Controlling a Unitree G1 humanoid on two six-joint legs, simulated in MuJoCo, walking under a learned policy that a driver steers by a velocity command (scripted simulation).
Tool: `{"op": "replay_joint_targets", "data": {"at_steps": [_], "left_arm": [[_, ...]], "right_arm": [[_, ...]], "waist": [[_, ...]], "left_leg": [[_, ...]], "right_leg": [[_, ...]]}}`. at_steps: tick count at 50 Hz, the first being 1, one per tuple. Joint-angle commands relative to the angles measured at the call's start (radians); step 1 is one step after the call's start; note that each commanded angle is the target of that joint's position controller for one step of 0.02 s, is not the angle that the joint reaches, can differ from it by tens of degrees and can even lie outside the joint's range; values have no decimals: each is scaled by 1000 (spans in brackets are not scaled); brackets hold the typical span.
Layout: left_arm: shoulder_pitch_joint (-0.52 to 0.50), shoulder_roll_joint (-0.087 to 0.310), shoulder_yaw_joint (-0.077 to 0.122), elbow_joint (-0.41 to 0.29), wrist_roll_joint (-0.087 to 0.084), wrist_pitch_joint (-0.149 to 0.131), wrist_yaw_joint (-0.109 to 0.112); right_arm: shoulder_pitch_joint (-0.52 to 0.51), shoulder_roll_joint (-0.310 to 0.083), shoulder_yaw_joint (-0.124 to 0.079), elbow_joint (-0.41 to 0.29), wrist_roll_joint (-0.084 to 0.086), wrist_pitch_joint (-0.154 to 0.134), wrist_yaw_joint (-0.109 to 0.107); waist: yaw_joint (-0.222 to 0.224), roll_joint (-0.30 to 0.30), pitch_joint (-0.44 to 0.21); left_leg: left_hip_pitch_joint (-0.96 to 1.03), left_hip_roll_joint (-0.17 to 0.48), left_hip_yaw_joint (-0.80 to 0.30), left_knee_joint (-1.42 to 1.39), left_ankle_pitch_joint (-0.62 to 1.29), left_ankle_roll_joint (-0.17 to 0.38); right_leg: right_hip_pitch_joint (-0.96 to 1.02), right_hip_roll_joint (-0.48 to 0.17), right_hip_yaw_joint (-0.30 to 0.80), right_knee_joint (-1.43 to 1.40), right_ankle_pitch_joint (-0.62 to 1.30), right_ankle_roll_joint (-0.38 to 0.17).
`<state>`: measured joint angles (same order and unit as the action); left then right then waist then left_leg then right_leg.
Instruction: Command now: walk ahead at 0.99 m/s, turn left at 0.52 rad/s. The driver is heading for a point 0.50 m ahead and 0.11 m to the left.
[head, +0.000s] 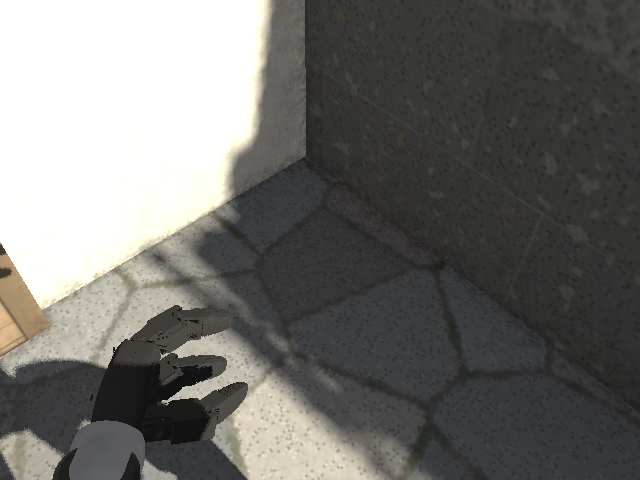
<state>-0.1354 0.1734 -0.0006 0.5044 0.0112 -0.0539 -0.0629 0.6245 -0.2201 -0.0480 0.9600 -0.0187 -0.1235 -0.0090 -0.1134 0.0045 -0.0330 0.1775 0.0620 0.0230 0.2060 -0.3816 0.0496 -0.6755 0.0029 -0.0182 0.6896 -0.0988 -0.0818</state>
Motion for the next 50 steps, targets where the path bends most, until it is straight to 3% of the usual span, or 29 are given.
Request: {"op": "replay_joint_targets", "data": {"at_steps": [1, 2, 3, 4, 5, 7, 8, 11, 13, 15, 17, 19, 21, 22, 23, 24, 25, 26, 27, 29, 32, 34, 37, 41, 44, 46, 48, 49, 50], "left_arm": [[463, 200, 99, 107, 21, -15, 54], [549, 257, 108, 119, 53, -25, 71], [524, 341, 116, 102, 81, -35, 68], [461, 263, 115, 97, 68, -31, 61], [391, 174, 90, 100, 54, -39, 58], [400, 103, 71, 158, 40, -53, 55], [430, 89, 64, 188, 31, -61, 63], [509, 78, 56, 254, 5, -81, 58], [513, 90, 50, 271, 8, -91, 68], [498, 107, 46, 288, 9, -91, 80], [507, 159, 50, 292, 2, -89, 100], [518, 243, 69, 289, -6, -91, 120], [454, 279, 86, 260, -12, -67, 125], [432, 247, 84, 253, -26, -52, 120], [471, 117, 57, 217, -16, -39, 104], [674, 104, 42, 176, -56, -24, 101], [640, 168, 41, 190, -15, -13, 105], [586, 186, 42, 184, 6, 1, 99], [552, 189, 38, 182, 38, 14, 96], [534, 179, 31, 182, 55, 49, 96], [498, 152, 25, 191, 26, 72, 94], [466, 160, 31, 196, 32, 76, 96], [399, 167, 33, 194, 36, 80, 98], [304, 180, 30, 190, 26, 96, 98], [315, 182, 29, 219, 15, 78, 80], [337, 175, 25, 233, 11, 66, 85], [382, 162, 16, 254, 12, 46, 105], [395, 174, 9, 252, 18, 27, 112], [307, 236, 16, 238, 16, 18, 109]], "right_arm": [[-148, -224, -62, -113, -10, 11, -14], [-142, -67, -35, -168, -31, 16, -9], [-51, 34, -11, -246, 47, 1, 3], [-113, -50, -26, -249, 48, 7, -3], [-194, -69, -28, -249, 35, 16, -1], [-267, -69, -27, -253, 14, 40, 25], [-259, -55, -23, -270, 2, 59, 40], [-355, -35, -12, -308, -17, 103, 57], [-448, -41, -6, -356, -22, 108, 47], [-521, -38, 4, -382, -21, 100, 47], [-535, -29, 17, -385, -16, 95, 68], [-457, -79, 2, -362, -37, 91, 84], [-107, -171, -45, -259, -41, 80, 65], [-62, -196, -61, -228, -42, 79, 42], [-161, -276, -75, -247, -39, 78, 17], [-202, -318, -76, -294, -40, 72, 5], [-298, -266, -73, -335, -6, 89, -6], [-372, -195, -49, -338, 9, 98, -15], [-388, -143, -30, -325, 16, 93, -14], [-363, -143, -21, -281, 43, 79, -15], [-359, -175, -24, -233, 22, 56, 9], [-356, -159, -21, -216, 18, 52, 9], [-386, -125, -9, -223, 15, 56, 4], [-373, -145, -11, -212, -1, 66, -5], [-368, -148, -9, -190, 2, 71, 3], [-378, -146, -3, -181, 3, 76, 1], [-389, -118, 14, -169, 20, 74, -7], [-364, -71, 34, -155, 21, 64, -5], [-340, -39, 40, -162, 33, 60, -2]], "waist": [[312, 174, -179], [268, 34, -269], [171, -360, -377], [167, -247, -313], [148, -124, -164], [121, -25, -35], [100, -80, -1], [94, -51, 82], [79, -55, 151], [74, -76, 173], [68, -70, 166], [37, -108, 84], [-113, -124, -104], [-133, -17, -114], [-23, 177, -91], [92, 186, -382], [69, 35, -436], [108, -53, -278], [130, -123, -178], [151, -84, -62], [168, -11, -96], [156, 49, -135], [132, 76, -121], [83, 95, -41], [61, 113, 10], [69, 101, 19], [107, 45, 15], [100, -21, -24], [38, -146, -3]], "left_leg": [[-264, 79, -58, 599, 850, 91], [-551, 28, -125, 910, 186, 106], [-840, -109, -156, 1203, -74, 85], [-945, -70, -169, 1277, 42, 86], [-955, -19, -138, 1247, 149, 80], [-900, 37, -135, 1182, 200, 68], [-908, 51, -128, 1168, 201, 57], [-1014, 71, -105, 1164, 221, 50], [-1001, 39, -27, 1047, 254, 31], [-924, -12, 54, 824, 327, 25], [-760, -67, 150, 565, 424, 37], [-533, -142, 163, 443, 502, 65], [-163, -167, 65, 385, 560, 130], [-54, -95, -28, 272, 674, 175], [51, 89, -187, 445, 1423, 199], [251, 341, -499, 424, 1712, 373], [146, 312, -583, 273, 1315, 407], [-37, 269, -536, 186, 949, 392], [-183, 230, -513, 131, 793, 352], [-390, 187, -372, 76, 956, 294], [-406, 99, -215, 119, 1157, 188], [-345, 76, -166, 138, 1167, 151], [-367, 65, -161, 134, 977, 130], [-416, 109, -257, 38, 451, 136], [-451, 88, -273, 44, 220, 131], [-459, 103, -312, 81, 241, 135], [-504, 72, -303, 147, 318, 84], [-514, 42, -277, 184, 289, 41], [-532, -69, -167, 183, 158, -5]], "right_leg": [[717, -1, -3, -190, -91, 17], [939, -224, 253, -74, -396, 70], [1058, -432, 786, -328, -480, 29], [958, -421, 836, -451, -591, 9], [799, -377, 647, -446, -597, -7], [608, -284, 375, -452, -316, 5], [573, -275, 299, -462, -235, 10], [566, -251, 112, -500, 2, 63], [526, -229, -50, -501, 479, 84], [516, -161, -175, -499, 628, 102], [515, -141, -247, -431, 781, 120], [545, -169, -221, -299, 957, 113], [504, -174, -188, 80, 925, 86], [406, -47, -201, 450, 306, 84], [150, 70, -183, 844, -556, 85], [59, 30, 56, 986, -523, 92], [81, -4, 81, 930, -358, 96], [66, -31, 59, 864, -316, 110], [83, -50, 56, 788, -337, 115], [194, -66, 60, 636, -323, 117], [251, -41, 56, 462, -243, 105], [201, -38, 42, 407, -188, 100], [199, -49, 41, 322, -114, 94], [210, -57, 46, 189, -128, 89], [311, -22, 35, 30, -205, 77], [394, -3, 28, -101, -250, 64], [555, -9, 37, -346, -153, 48], [631, -118, 143, -421, -89, 36], [559, -229, 299, -416, 42, -14]]}}
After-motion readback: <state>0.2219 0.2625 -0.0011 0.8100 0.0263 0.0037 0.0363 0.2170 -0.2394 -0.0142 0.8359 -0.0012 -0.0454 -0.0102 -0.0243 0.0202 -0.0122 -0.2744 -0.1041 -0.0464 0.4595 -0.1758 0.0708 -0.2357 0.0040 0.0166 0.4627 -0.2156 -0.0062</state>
